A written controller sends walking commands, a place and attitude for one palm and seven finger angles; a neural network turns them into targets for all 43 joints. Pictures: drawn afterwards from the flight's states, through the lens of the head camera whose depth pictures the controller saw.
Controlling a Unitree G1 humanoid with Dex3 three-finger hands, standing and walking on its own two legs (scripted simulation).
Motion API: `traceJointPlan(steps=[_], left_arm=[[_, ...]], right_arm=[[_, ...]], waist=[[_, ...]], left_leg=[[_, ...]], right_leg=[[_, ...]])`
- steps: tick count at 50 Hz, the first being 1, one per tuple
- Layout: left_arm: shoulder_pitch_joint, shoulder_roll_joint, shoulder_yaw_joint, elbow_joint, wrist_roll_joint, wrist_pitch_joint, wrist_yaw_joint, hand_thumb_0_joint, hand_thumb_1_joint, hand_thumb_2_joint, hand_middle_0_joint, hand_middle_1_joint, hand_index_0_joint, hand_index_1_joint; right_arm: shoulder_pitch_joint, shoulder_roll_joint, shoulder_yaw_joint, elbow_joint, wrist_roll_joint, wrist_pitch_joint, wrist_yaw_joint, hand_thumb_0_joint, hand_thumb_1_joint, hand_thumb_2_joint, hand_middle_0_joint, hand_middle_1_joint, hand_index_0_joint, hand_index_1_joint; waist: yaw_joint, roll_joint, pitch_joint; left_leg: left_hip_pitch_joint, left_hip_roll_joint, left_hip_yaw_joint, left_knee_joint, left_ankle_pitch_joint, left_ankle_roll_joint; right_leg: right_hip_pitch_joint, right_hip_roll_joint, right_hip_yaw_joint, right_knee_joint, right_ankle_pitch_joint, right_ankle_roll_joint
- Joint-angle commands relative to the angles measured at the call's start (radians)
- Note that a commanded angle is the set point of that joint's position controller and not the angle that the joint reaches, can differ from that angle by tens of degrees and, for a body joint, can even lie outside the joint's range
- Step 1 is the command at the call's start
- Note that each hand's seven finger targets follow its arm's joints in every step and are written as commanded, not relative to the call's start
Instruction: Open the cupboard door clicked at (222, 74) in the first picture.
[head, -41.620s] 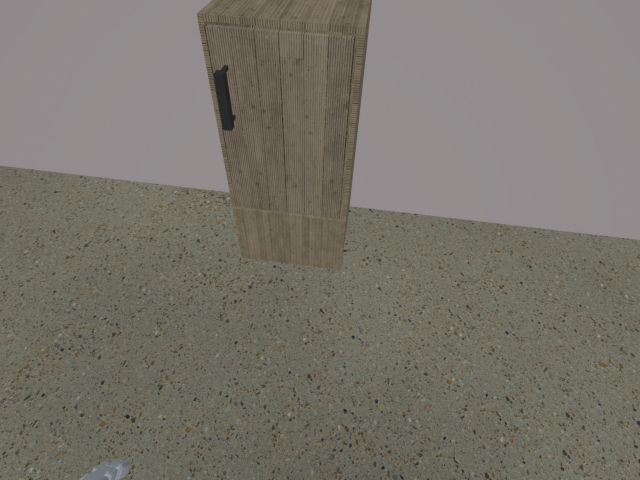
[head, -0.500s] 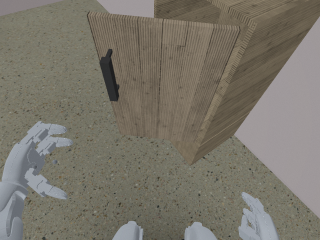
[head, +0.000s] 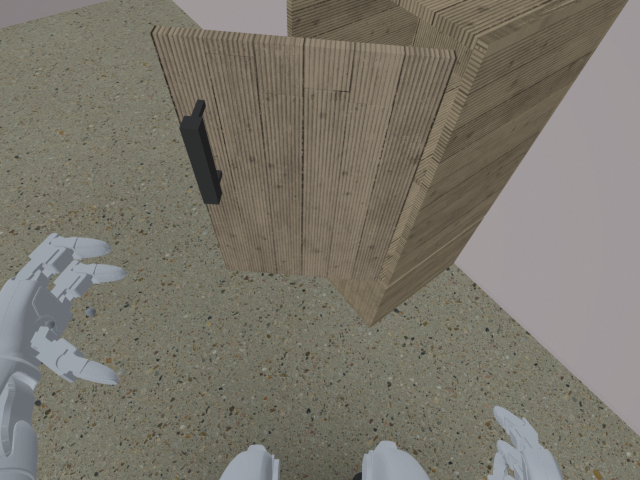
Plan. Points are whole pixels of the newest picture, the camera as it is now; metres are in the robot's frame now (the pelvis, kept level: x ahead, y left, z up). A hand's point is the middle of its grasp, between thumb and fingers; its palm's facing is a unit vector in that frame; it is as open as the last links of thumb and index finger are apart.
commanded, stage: raise the hand with hooked fingers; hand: left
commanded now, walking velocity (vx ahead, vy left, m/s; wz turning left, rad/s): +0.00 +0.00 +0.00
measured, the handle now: (206, 154) +0.56 +0.20 +0.03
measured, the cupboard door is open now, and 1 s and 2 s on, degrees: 49 49 49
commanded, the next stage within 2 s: move the hooked fingers beside the handle in 0.12 s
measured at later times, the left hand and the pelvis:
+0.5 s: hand (107, 278) +0.33 +0.27 +0.05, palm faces -0.06 -1.00 -0.03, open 14.0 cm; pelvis -0.01 +0.01 +0.00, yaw +0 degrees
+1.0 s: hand (123, 231) +0.40 +0.27 +0.05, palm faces -0.04 -1.00 -0.01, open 14.0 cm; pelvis +0.00 +0.00 -0.01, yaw -1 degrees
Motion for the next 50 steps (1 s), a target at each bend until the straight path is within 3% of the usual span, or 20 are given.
traceJointPlan(steps=[1,7,9,11,14,15,18,19,22,25,27,29,33,37,40,41,44,47,48,50], left_arm=[[-0.140,0.270,0.081,-0.215,-0.027,-0.059,-0.011,0.000,-0.500,0.300,-0.300,-1.200,-0.300,-1.200],[-0.163,0.257,0.096,-0.155,-0.045,-0.057,-0.008,0.000,-0.500,0.300,-0.300,-1.200,-0.300,-1.200],[-0.179,0.249,0.074,-0.155,-0.041,-0.055,-0.016,0.000,-0.500,0.300,-0.300,-1.200,-0.300,-1.200],[-0.175,0.245,0.064,-0.148,-0.031,-0.046,-0.023,0.000,-0.500,0.300,-0.300,-1.200,-0.300,-1.200],[-0.338,0.248,0.026,-0.169,-0.015,-0.050,-0.021,0.000,-0.500,0.300,-0.300,-1.200,-0.300,-1.200],[-0.364,0.272,0.045,-0.162,-0.010,-0.054,-0.017,0.000,-0.500,0.300,-0.300,-1.200,-0.300,-1.200],[-0.440,0.252,0.018,-0.127,0.001,-0.060,-0.003,0.000,-0.500,0.300,-0.300,-1.200,-0.300,-1.200],[-0.453,0.284,0.037,-0.112,0.005,-0.061,0.001,0.000,-0.500,0.300,-0.300,-1.200,-0.300,-1.200],[-0.426,0.292,0.046,-0.084,0.024,-0.048,0.011,0.000,-0.500,0.300,-0.300,-1.200,-0.300,-1.200],[-0.432,0.317,0.068,-0.048,0.032,-0.027,0.018,0.000,-0.500,0.300,-0.300,-1.200,-0.300,-1.200],[-0.393,0.302,0.063,-0.065,0.035,-0.021,0.028,0.000,-0.500,0.300,-0.300,-1.200,-0.300,-1.200],[-0.423,0.269,0.039,-0.039,0.028,-0.018,0.038,0.000,-0.500,0.300,-0.300,-1.200,-0.300,-1.200],[-0.473,0.307,0.078,0.037,0.038,-0.030,0.058,0.000,-0.500,0.300,-0.300,-1.200,-0.300,-1.200],[-0.562,0.363,0.105,0.073,0.056,-0.065,0.046,0.000,-0.500,0.300,-0.300,-1.200,-0.300,-1.200],[-0.660,0.366,0.076,0.077,0.066,-0.086,0.020,0.000,-0.500,0.300,-0.300,-1.200,-0.300,-1.200],[-0.647,0.389,0.102,0.112,0.065,-0.089,0.016,0.000,-0.500,0.300,-0.300,-1.200,-0.300,-1.200],[-0.723,0.368,0.068,0.170,0.060,-0.090,-0.008,0.000,-0.500,0.300,-0.300,-1.200,-0.300,-1.200],[-0.805,0.417,0.087,0.287,0.078,-0.077,-0.015,0.000,-0.500,0.300,-0.300,-1.200,-0.300,-1.200],[-0.810,0.435,0.101,0.308,0.083,-0.076,-0.015,0.000,-0.500,0.300,-0.300,-1.200,-0.300,-1.200],[-0.846,0.469,0.111,0.298,0.096,-0.085,-0.022,0.000,-0.500,0.300,-0.300,-1.200,-0.300,-1.200]], right_arm=[[-0.004,-0.146,-0.058,-0.139,0.009,-0.051,-0.014,0.000,-0.900,-0.900,0.200,0.300,0.200,0.300],[-0.010,-0.150,-0.054,-0.136,0.008,-0.049,-0.021,0.000,-0.900,-0.900,0.200,0.300,0.200,0.300],[-0.011,-0.152,-0.052,-0.134,0.009,-0.050,-0.021,0.000,-0.900,-0.900,0.200,0.300,0.200,0.300],[-0.011,-0.149,-0.051,-0.140,0.008,-0.048,-0.020,0.000,-0.900,-0.900,0.200,0.300,0.200,0.300],[-0.004,-0.155,-0.049,-0.122,0.004,-0.052,-0.031,0.000,-0.900,-0.900,0.200,0.300,0.200,0.300],[0.002,-0.156,-0.051,-0.113,0.005,-0.052,-0.034,0.000,-0.900,-0.900,0.200,0.300,0.200,0.300],[0.005,-0.155,-0.048,-0.099,0.005,-0.057,-0.041,0.000,-0.900,-0.900,0.200,0.300,0.200,0.300],[0.010,-0.159,-0.049,-0.092,0.004,-0.055,-0.043,0.000,-0.900,-0.900,0.200,0.300,0.200,0.300],[0.022,-0.157,-0.051,-0.095,0.004,-0.049,-0.037,0.000,-0.900,-0.900,0.200,0.300,0.200,0.300],[0.033,-0.158,-0.053,-0.096,0.003,-0.031,-0.030,0.000,-0.900,-0.900,0.200,0.300,0.200,0.300],[0.037,-0.154,-0.055,-0.111,0.002,-0.021,-0.022,0.000,-0.900,-0.900,0.200,0.300,0.200,0.300],[0.046,-0.153,-0.055,-0.110,0.002,-0.012,-0.017,0.000,-0.900,-0.900,0.200,0.300,0.200,0.300],[0.056,-0.160,-0.057,-0.098,0.002,0.013,-0.012,0.000,-0.900,-0.900,0.200,0.300,0.200,0.300],[0.073,-0.162,-0.057,-0.086,-0.002,0.032,-0.015,0.000,-0.900,-0.900,0.200,0.300,0.200,0.300],[0.083,-0.161,-0.056,-0.071,-0.005,0.042,-0.015,0.000,-0.900,-0.900,0.200,0.300,0.200,0.300],[0.091,-0.165,-0.058,-0.067,-0.007,0.046,-0.016,0.000,-0.900,-0.900,0.200,0.300,0.200,0.300],[0.095,-0.166,-0.055,-0.055,-0.002,0.054,-0.018,0.000,-0.900,-0.900,0.200,0.300,0.200,0.300],[0.105,-0.177,-0.052,-0.037,-0.002,0.067,-0.021,0.000,-0.900,-0.900,0.200,0.300,0.200,0.300],[0.108,-0.178,-0.054,-0.037,-0.002,0.071,-0.020,0.000,-0.900,-0.900,0.200,0.300,0.200,0.300],[0.119,-0.177,-0.055,-0.040,-0.006,0.078,-0.017,0.000,-0.900,-0.900,0.200,0.300,0.200,0.300]], waist=[[0.013,0.105,-0.292],[0.009,0.044,-0.243],[0.008,0.087,-0.242],[0.009,0.086,-0.251],[-0.023,0.086,-0.257],[-0.018,0.104,-0.272],[-0.027,0.095,-0.274],[-0.022,0.107,-0.277],[-0.002,0.127,-0.343],[0.005,0.101,-0.369],[0.018,0.122,-0.395],[0.001,0.089,-0.364],[-0.013,0.025,-0.322],[-0.015,0.060,-0.360],[-0.032,0.117,-0.392],[-0.026,0.090,-0.400],[-0.047,0.104,-0.371],[-0.059,0.063,-0.352],[-0.057,0.059,-0.357],[-0.042,0.119,-0.425]], left_leg=[[0.111,-0.043,-0.037,-0.178,0.323,0.002],[0.077,-0.045,-0.042,-0.181,0.266,-0.001],[0.091,-0.045,-0.044,-0.178,0.270,-0.002],[0.098,-0.045,-0.044,-0.186,0.266,-0.003],[0.105,-0.040,-0.056,-0.168,0.268,-0.001],[0.113,-0.039,-0.058,-0.169,0.260,-0.004],[0.116,-0.038,-0.069,-0.170,0.240,-0.007],[0.113,-0.037,-0.070,-0.165,0.247,-0.009],[0.144,-0.036,-0.070,-0.170,0.330,-0.017],[0.137,-0.034,-0.063,-0.163,0.389,-0.018],[0.161,-0.031,-0.063,-0.167,0.466,-0.025],[0.152,-0.027,-0.061,-0.160,0.470,-0.024],[0.067,-0.035,-0.041,-0.161,0.351,-0.009],[0.052,-0.038,-0.031,-0.146,0.347,-0.002],[0.083,-0.034,-0.031,-0.130,0.371,-0.001],[0.072,-0.034,-0.033,-0.128,0.377,0.000],[0.063,-0.032,-0.037,-0.116,0.367,0.004],[-0.004,-0.032,-0.035,-0.105,0.292,0.009],[-0.016,-0.033,-0.032,-0.100,0.280,0.011],[0.018,-0.034,-0.030,-0.088,0.338,0.010]], right_leg=[[0.240,0.046,0.056,-0.113,0.181,-0.022],[0.212,0.048,0.048,-0.118,0.127,-0.020],[0.195,0.050,0.048,-0.112,0.128,-0.026],[0.196,0.048,0.044,-0.113,0.123,-0.024],[0.153,0.052,0.041,-0.096,0.125,-0.024],[0.148,0.051,0.045,-0.100,0.113,-0.024],[0.120,0.048,0.037,-0.093,0.088,-0.023],[0.119,0.049,0.039,-0.088,0.090,-0.028],[0.144,0.042,0.034,-0.077,0.147,-0.027],[0.173,0.043,0.036,-0.072,0.199,-0.024],[0.187,0.041,0.033,-0.067,0.237,-0.022],[0.170,0.048,0.029,-0.069,0.247,-0.021],[0.187,0.047,0.044,-0.085,0.217,-0.014],[0.211,0.047,0.063,-0.074,0.234,-0.018],[0.191,0.051,0.069,-0.065,0.252,-0.021],[0.207,0.051,0.069,-0.064,0.259,-0.021],[0.163,0.055,0.068,-0.062,0.248,-0.024],[0.154,0.050,0.077,-0.064,0.197,-0.018],[0.157,0.048,0.083,-0.067,0.187,-0.016],[0.167,0.050,0.085,-0.045,0.237,-0.022]])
